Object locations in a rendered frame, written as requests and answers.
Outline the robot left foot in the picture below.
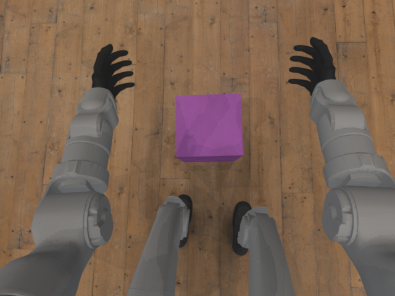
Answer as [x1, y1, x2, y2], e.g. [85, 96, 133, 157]
[178, 194, 193, 248]

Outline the left robot upper arm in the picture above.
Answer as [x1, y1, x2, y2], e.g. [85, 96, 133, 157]
[0, 191, 114, 296]

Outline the carton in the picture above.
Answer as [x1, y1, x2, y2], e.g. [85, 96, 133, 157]
[176, 93, 243, 162]

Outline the right robot upper arm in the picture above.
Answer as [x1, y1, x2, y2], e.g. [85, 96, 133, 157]
[321, 185, 395, 296]

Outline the robot right thigh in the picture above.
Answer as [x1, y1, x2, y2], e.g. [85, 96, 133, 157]
[241, 212, 296, 296]

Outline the robot left forearm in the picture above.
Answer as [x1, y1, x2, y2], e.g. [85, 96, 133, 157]
[32, 87, 119, 243]

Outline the robot left hand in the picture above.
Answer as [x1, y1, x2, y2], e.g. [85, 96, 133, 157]
[92, 44, 135, 99]

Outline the robot right hand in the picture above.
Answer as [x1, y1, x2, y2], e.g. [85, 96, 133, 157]
[288, 37, 336, 96]

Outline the robot right forearm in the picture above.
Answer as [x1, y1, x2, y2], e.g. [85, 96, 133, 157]
[309, 80, 395, 189]

